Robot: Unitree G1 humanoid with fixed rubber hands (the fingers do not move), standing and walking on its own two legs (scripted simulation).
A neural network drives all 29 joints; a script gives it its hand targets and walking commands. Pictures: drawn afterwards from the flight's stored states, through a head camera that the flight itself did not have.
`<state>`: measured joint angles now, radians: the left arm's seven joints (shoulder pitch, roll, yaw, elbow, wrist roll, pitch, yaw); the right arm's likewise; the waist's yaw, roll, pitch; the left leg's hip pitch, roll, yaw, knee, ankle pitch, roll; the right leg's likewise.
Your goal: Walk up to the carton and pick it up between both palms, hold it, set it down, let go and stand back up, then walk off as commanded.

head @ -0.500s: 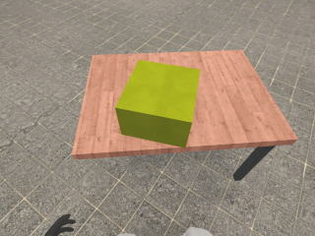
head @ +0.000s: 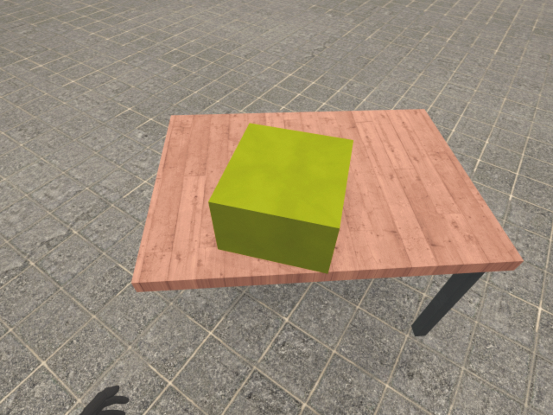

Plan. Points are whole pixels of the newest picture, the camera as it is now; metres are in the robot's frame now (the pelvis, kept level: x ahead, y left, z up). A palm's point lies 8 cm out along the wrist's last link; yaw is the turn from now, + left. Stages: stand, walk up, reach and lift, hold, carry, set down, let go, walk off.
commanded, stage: walk up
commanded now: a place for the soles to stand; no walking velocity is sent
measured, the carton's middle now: (286, 194) +0.61 +0.01 -0.12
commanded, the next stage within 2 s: none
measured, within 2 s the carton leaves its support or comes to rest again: neither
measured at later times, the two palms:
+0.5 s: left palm out of the picture +0.11 +0.31 -0.12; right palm (510, 404) +0.16 -0.31 -0.07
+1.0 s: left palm (124, 360) +0.21 +0.27 -0.09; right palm (513, 379) +0.20 -0.34 -0.08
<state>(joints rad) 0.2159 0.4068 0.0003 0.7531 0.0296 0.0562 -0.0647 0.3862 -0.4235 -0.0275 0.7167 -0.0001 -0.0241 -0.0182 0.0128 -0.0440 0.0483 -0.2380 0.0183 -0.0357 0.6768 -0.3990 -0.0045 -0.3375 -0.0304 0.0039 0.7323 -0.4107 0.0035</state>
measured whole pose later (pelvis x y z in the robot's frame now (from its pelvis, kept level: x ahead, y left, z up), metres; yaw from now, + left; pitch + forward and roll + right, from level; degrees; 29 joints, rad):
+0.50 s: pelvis +0.09 +0.00 +0.00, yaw +2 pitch -3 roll -1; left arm 0.39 0.41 0.00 0.75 0.03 0.02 -0.03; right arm 0.38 -0.41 -0.03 0.72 0.00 -0.04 -0.01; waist 0.02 -0.03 0.06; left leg -0.35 -0.01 -0.05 0.73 -0.32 0.02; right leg -0.30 -0.02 -0.02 1.00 -0.54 0.01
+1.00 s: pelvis +0.12 -0.03 +0.00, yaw +4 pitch -4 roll +0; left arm 0.20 0.37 0.00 0.75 0.03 0.02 -0.04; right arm 0.37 -0.41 -0.03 0.73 0.00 -0.02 -0.03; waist 0.01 -0.02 0.07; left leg -0.28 0.00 -0.05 0.67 -0.34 -0.02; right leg -0.32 -0.04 -0.03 0.68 -0.30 0.00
